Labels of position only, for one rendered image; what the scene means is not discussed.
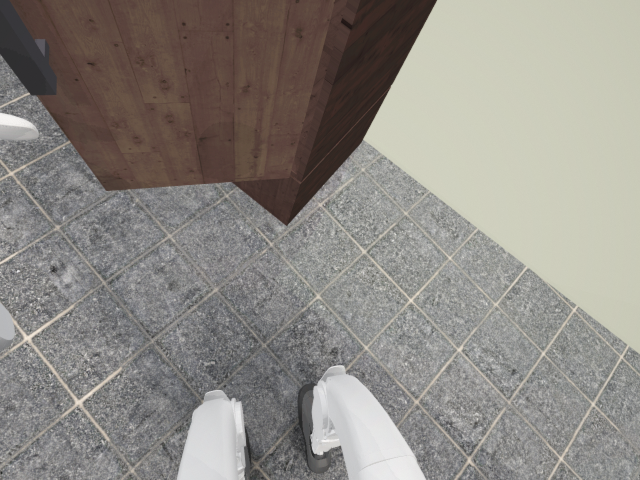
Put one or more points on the cupboard door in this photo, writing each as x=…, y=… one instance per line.
x=160, y=93

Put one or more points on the right robot shin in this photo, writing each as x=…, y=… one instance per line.
x=322, y=441

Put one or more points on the robot left thigh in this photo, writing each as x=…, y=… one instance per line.
x=216, y=432

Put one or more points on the handle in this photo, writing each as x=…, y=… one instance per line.
x=28, y=59

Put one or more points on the left robot hand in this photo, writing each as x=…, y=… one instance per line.
x=16, y=129

